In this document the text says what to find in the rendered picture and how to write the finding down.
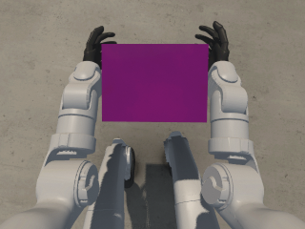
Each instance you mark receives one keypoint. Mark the left robot thigh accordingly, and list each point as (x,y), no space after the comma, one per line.
(108,211)

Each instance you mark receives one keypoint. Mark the robot left upper arm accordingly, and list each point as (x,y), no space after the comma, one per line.
(64,189)

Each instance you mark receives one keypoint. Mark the left robot foot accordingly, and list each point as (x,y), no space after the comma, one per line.
(129,182)

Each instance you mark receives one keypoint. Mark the robot right forearm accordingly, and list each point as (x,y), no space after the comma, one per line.
(229,117)

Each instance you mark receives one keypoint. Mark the robot left forearm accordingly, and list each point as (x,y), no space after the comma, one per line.
(74,136)

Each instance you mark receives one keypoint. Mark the robot right hand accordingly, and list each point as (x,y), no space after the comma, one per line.
(218,50)

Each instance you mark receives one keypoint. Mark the robot right upper arm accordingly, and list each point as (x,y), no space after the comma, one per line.
(236,192)

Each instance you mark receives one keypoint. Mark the carton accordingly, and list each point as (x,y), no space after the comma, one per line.
(154,82)

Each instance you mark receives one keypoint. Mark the robot left hand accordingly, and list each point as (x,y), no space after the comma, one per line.
(94,47)

